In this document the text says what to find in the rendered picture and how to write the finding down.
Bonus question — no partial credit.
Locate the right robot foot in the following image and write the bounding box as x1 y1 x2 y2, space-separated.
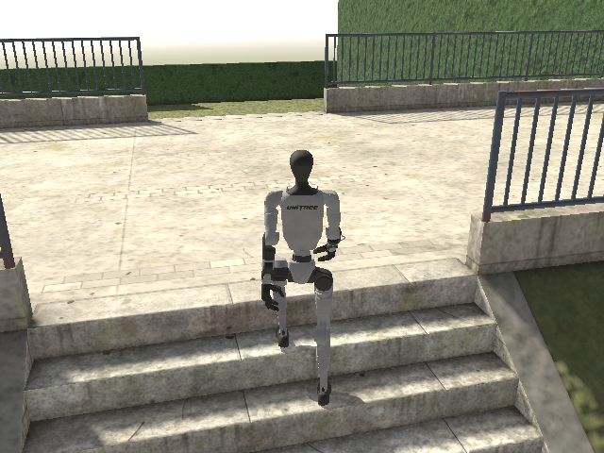
317 381 331 406

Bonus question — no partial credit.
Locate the right robot shin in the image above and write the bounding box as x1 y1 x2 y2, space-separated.
316 327 330 392

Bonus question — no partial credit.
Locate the left robot forearm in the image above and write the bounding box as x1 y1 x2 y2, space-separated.
260 232 276 284

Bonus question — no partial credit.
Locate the left robot hand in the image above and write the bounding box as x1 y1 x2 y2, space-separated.
261 283 284 311

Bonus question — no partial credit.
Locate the right robot hand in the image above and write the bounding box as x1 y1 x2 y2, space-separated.
313 244 336 261

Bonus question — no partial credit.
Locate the left robot upper arm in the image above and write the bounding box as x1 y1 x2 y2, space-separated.
264 191 282 245

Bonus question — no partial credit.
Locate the right robot forearm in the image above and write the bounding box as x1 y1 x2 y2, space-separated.
327 227 342 252

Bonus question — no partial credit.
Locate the right robot upper arm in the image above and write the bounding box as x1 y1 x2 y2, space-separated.
322 190 341 240

